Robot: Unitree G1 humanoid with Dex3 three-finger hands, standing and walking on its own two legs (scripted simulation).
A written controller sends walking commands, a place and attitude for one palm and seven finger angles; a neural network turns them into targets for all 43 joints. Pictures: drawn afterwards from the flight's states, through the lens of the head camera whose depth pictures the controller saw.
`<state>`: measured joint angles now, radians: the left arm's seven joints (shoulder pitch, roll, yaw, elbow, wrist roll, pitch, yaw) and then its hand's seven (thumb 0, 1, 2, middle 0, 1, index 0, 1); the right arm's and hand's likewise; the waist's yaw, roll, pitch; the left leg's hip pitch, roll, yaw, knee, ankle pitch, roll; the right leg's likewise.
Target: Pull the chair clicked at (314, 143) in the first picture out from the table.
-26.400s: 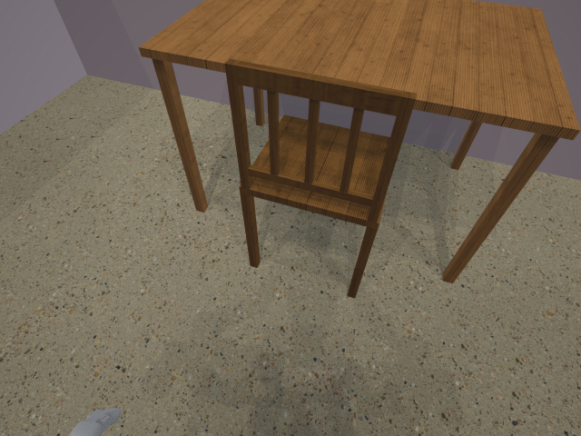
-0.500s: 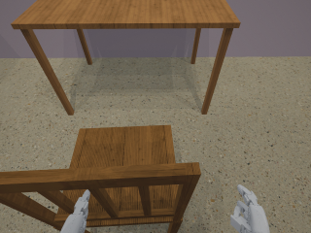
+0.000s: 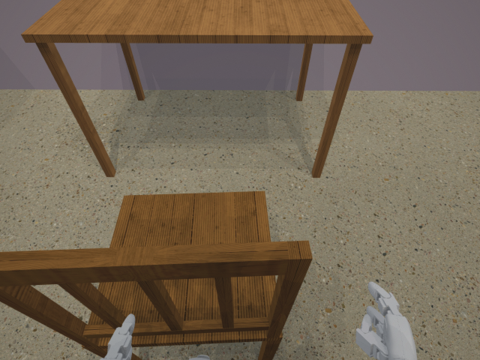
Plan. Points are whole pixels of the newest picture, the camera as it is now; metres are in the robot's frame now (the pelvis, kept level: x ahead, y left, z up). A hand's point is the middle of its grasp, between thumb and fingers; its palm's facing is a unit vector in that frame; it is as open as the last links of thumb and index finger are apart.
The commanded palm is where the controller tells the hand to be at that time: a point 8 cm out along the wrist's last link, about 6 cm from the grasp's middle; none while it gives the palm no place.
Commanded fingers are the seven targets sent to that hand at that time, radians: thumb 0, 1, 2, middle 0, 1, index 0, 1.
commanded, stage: draw the hand back to the body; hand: left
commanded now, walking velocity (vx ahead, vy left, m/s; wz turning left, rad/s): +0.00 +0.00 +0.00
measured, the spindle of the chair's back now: (164, 304) +0.22 +0.15 -0.03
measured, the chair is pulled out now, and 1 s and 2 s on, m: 0.69 0.69 0.68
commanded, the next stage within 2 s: step back with the hand held close in 1.56 s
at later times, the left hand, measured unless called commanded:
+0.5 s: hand (113, 356) +0.13 +0.17 +0.07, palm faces +0.01 -1.00 -0.10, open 17.2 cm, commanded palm +0.09 +0.24 +0.12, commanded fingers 0.00 -0.30 0.32 -0.04 -0.05 -0.04 -0.05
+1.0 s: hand (64, 342) +0.14 +0.22 +0.08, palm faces +0.13 -0.87 -0.47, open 10.8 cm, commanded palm +0.13 +0.28 +0.21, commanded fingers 0.00 0.61 0.76 -0.16 -0.24 -0.16 -0.24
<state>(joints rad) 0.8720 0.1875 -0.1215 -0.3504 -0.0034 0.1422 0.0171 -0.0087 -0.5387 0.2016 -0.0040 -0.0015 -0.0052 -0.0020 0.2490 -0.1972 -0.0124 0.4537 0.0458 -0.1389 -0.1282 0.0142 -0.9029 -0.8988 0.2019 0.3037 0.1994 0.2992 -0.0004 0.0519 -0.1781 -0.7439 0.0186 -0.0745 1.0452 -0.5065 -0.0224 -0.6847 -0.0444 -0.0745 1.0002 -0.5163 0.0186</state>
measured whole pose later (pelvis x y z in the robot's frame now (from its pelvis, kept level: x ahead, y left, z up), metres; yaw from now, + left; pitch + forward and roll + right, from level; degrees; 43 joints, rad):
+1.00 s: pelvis +0.01 -0.01 +0.05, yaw +0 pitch -1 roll -1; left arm 0.70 0.44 0.08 -0.37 -0.07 0.22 0.11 0.00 0.27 0.59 -0.18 -0.20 -0.35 -0.20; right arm 0.18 -0.22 0.07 0.67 0.04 -0.24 -0.15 0.01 -0.90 -0.90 0.20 0.30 0.20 0.30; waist 0.06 0.07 0.04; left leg -0.26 0.04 -0.06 0.63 -0.35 -0.04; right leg -0.20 -0.02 -0.08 0.57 -0.35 0.00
